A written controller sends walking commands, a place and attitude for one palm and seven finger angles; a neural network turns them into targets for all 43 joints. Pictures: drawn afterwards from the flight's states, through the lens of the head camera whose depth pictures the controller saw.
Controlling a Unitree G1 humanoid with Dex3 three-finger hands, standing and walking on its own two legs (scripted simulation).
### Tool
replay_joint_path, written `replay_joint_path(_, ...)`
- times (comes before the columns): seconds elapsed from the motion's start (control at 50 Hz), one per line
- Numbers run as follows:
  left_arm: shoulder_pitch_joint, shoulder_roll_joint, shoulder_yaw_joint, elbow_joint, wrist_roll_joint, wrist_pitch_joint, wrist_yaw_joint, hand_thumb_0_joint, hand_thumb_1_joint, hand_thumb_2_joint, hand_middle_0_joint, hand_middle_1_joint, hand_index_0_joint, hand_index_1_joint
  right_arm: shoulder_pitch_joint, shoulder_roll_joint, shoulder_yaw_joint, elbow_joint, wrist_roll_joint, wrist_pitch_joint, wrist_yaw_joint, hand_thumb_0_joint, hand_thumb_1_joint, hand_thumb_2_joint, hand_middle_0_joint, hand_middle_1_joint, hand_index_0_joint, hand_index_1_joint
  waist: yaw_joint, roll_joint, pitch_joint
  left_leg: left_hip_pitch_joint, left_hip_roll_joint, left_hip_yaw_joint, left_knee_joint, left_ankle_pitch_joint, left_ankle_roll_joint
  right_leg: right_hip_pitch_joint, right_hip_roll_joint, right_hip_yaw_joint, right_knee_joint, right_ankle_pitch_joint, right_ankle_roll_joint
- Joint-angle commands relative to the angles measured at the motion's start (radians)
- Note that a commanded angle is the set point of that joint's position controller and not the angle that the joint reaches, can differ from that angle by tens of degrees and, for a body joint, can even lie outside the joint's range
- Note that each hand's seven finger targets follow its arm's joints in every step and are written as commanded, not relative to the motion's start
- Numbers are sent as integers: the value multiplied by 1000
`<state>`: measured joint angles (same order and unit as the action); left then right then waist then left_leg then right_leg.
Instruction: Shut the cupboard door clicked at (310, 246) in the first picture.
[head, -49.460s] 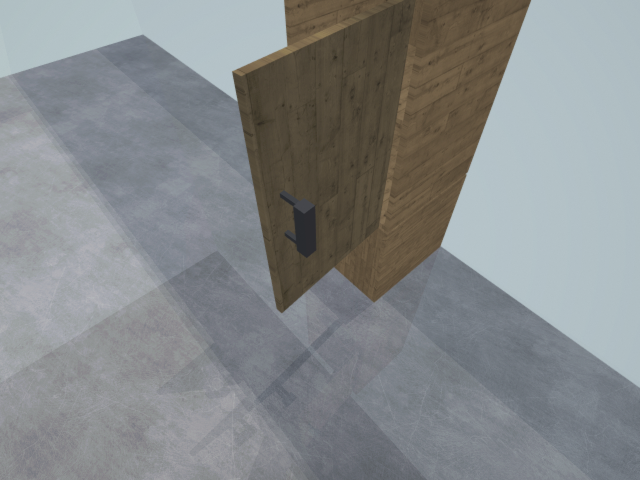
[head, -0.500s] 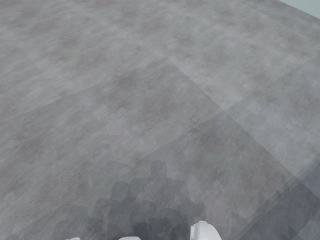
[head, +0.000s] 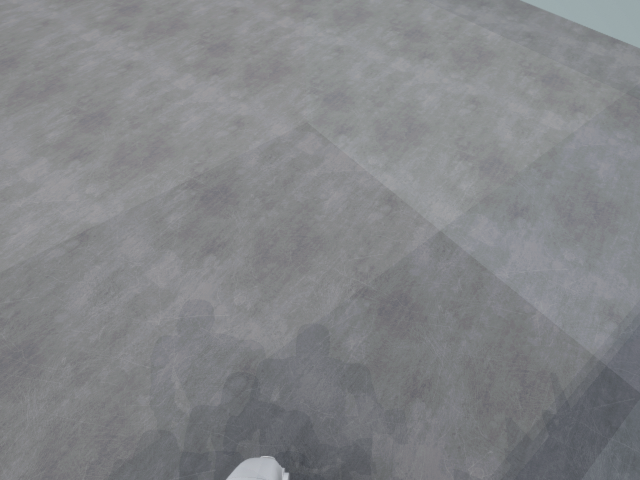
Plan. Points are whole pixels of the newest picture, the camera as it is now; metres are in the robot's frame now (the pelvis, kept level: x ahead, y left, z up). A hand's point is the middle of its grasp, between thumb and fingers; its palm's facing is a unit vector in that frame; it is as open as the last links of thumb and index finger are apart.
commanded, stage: turn to face it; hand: left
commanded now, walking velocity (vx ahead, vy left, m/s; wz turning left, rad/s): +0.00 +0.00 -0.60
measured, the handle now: out of the picture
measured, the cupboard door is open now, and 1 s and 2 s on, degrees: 42 42 42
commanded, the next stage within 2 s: none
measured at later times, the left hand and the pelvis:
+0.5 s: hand (195, 424) +0.20 +0.21 -0.16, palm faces -0.29 -0.92 -0.25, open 7.4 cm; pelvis +0.03 +0.03 -0.01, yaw -19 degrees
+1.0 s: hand (235, 388) +0.26 +0.16 -0.18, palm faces -0.56 -0.81 -0.18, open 7.4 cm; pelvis +0.06 +0.05 +0.00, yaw -36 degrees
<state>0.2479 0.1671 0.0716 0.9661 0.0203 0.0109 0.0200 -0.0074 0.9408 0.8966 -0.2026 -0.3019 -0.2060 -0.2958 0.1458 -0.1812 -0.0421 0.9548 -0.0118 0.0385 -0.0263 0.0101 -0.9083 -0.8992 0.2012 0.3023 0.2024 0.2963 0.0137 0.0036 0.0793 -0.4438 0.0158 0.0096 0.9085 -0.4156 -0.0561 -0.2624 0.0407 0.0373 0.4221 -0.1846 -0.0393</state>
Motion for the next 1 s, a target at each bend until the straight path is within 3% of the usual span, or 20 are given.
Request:
replay_joint_path(0.0, 11, 201, 53, -85, 9, -6, 4, 0, 900, 900, -200, -300, -200, -300, 18, -74, -19, -96, 4, -21, -3, 0, -900, -900, 200, 300, 200, 300, -5, -150, -142, 37, 0, -10, -136, 15, 4, 102, -249, 282, -62, 397, -143)
replay_joint_path(0.06, -41, 198, 54, -103, 0, 9, -3, 0, 900, 900, -200, -300, -200, -300, 105, -99, -22, -83, 7, -38, -10, 0, -900, -900, 200, 300, 200, 300, -56, -122, -155, 305, -6, -6, -432, 194, 11, -69, -178, 273, 14, 223, -63)
replay_joint_path(0.08, -32, 162, 44, -120, -8, 15, -8, 0, 900, 900, -200, -300, -200, -300, 121, -157, -28, -84, 0, -47, -16, 0, -900, -900, 200, 300, 200, 300, -57, 4, -151, 413, 109, -106, -535, 199, 45, -198, -89, 216, 91, 34, -16)
replay_joint_path(0.1, -4, 111, 35, -136, -15, 17, -19, 0, 900, 900, -200, -300, -200, -300, 130, -256, -46, -103, -15, -50, -18, 0, -900, -900, 200, 300, 200, 300, -55, 270, -150, 446, 361, -358, -617, 263, 153, -324, 39, 68, 287, -308, 41)
replay_joint_path(0.12, -31, 142, 33, -164, -5, 13, -25, 0, 900, 900, -200, -300, -200, -300, 135, -277, -48, -125, -15, -40, -20, 0, -900, -900, 200, 300, 200, 300, -64, 235, -109, 330, 470, -410, -639, 266, 245, -296, 0, 0, 478, -430, 63)
replay_joint_path(0.24, -27, 140, 41, -132, 1, 48, -56, 0, 900, 900, -200, -300, -200, -300, 23, -210, -26, -152, -21, -43, -22, 0, -900, -900, 200, 300, 200, 300, -7, 149, -96, 298, 307, -68, -580, 499, 207, -273, -71, -47, 671, -264, 102)
replay_joint_path(0.4, -114, 130, 24, -181, 6, 43, -62, 0, 900, 900, -200, -300, -200, -300, 93, -249, -50, -109, -21, -36, -6, 0, -900, -900, 200, 300, 200, 300, -46, 196, -103, 321, 343, 33, -515, 547, 190, -135, -51, -130, 358, -237, 80)
replay_joint_path(0.46, -65, 152, 25, -172, 3, 33, -59, 0, 900, 900, -200, -300, -200, -300, 81, -262, -56, -109, -15, -31, 0, 0, -900, -900, 200, 300, 200, 300, -11, 176, -129, 290, 320, 88, -392, 555, 130, 15, -34, -153, 131, -81, 56)
replay_joint_path(0.48, -3, 186, 33, -158, 5, 26, -55, 0, 900, 900, -200, -300, -200, -300, 67, -256, -58, -116, -9, -30, 4, 0, -900, -900, 200, 300, 200, 300, 23, 126, -151, 215, 290, 127, -284, 464, 86, 140, -65, -110, 19, 31, 35)
replay_joint_path(0.5, 46, 286, 49, -145, 14, 11, -43, 0, 900, 900, -200, -300, -200, -300, 73, -191, -46, -141, 1, -28, 11, 0, -900, -900, 200, 300, 200, 300, 45, -144, -184, 13, 178, 203, -78, 179, 16, 313, -274, 150, -71, 254, -40)
replay_joint_path(0.52, 79, 349, 58, -136, 8, 6, -29, 0, 900, 900, -200, -300, -200, -300, 24, -147, -31, -185, -2, -21, 11, 0, -900, -900, 200, 300, 200, 300, 65, -269, -139, -161, 69, 145, 137, -227, -15, 283, -445, 344, -75, 544, -153)
replay_joint_path(0.54, 89, 358, 58, -139, 1, 14, -20, 0, 900, 900, -200, -300, -200, -300, -9, -154, -25, -195, -3, -11, 2, 0, -900, -900, 200, 300, 200, 300, 74, -164, -128, -195, 79, 27, 233, -206, -8, 248, -438, 321, -55, 514, -194)
replay_joint_path(0.58, -15, 294, 49, -159, 1, 14, -6, 0, 900, 900, -200, -300, -200, -300, 5, -183, -30, -173, -2, -14, -6, 0, -900, -900, 200, 300, 200, 300, 28, -267, -126, -242, 104, -23, 286, -103, -21, 236, -358, 280, -50, 425, -177)
replay_joint_path(0.64, -93, 273, 40, -189, 6, 17, -9, 0, 900, 900, -200, -300, -200, -300, 49, -162, -25, -147, -2, -13, 6, 0, -900, -900, 200, 300, 200, 300, -13, -170, -136, -82, 81, 22, 121, -32, -32, 120, -279, 166, -22, 382, -137)
replay_joint_path(0.76, -145, 279, 50, -193, 4, 31, -20, 0, 900, 900, -200, -300, -200, -300, 168, -149, -25, -128, 3, -28, 2, 0, -900, -900, 200, 300, 200, 300, -63, -165, -116, 178, 20, 56, -323, 130, -18, -49, -219, 232, 37, 161, -78)
replay_joint_path(0.78, -142, 243, 43, -198, -5, 38, -24, 0, 900, 900, -200, -300, -200, -300, 202, -183, -29, -118, -1, -40, -1, 0, -900, -900, 200, 300, 200, 300, -73, -69, -133, 291, 58, 5, -482, 190, -2, -128, -155, 192, 113, 69, -25)
replay_joint_path(0.8, -97, 177, 30, -212, -15, 45, -32, 0, 900, 900, -200, -300, -200, -300, 215, -283, -45, -121, -16, -50, -5, 0, -900, -900, 200, 300, 200, 300, -63, 206, -155, 393, 289, -250, -589, 237, 85, -275, -13, 72, 308, -195, 42)
replay_joint_path(0.82, -122, 170, 19, -234, -10, 38, -35, 0, 900, 900, -200, -300, -200, -300, 252, -333, -52, -137, -17, -48, -9, 0, -900, -900, 200, 300, 200, 300, -84, 290, -153, 347, 462, -397, -625, 322, 193, -297, 4, -18, 537, -451, 70)
replay_joint_path(0.92, -131, 155, 34, -183, 0, 50, -65, 0, 900, 900, -200, -300, -200, -300, 92, -236, -26, -156, -22, -50, -21, 0, -900, -900, 200, 300, 200, 300, -23, 178, -81, 280, 339, -77, -577, 485, 188, -286, -83, -43, 702, -301, 96)
replay_joint_path(0.98, -157, 132, 25, -190, -2, 55, -66, 0, 900, 900, -200, -300, -200, -300, 148, -236, -35, -124, -22, -45, -19, 0, -900, -900, 200, 300, 200, 300, -51, 160, -123, 336, 348, -15, -551, 524, 194, -224, -75, -76, 555, -290, 93)
